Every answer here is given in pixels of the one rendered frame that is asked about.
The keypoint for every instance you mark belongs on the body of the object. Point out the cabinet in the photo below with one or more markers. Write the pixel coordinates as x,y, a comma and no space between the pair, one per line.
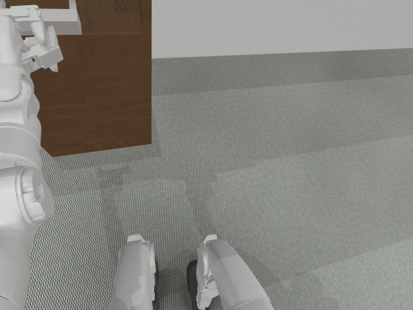
101,96

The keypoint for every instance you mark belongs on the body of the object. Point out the left robot thigh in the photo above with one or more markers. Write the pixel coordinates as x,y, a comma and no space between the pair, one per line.
136,265

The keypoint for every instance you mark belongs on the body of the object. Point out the robot left forearm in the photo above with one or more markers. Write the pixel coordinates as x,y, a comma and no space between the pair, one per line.
20,129

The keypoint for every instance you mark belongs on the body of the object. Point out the left robot upper arm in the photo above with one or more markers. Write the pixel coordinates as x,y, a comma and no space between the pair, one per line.
25,203

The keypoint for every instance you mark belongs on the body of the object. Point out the robot thigh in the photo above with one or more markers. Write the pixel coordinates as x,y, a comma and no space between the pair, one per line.
237,286
136,265

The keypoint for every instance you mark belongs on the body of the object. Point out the handle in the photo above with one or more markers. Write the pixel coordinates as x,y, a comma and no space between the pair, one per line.
64,21

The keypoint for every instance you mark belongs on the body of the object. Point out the robot left hand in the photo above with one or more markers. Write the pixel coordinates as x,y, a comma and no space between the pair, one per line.
44,47

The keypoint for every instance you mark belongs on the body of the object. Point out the right robot thigh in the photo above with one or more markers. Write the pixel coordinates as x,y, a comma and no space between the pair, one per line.
237,286

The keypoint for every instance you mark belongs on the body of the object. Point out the drawer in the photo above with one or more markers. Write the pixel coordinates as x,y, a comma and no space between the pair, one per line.
96,16

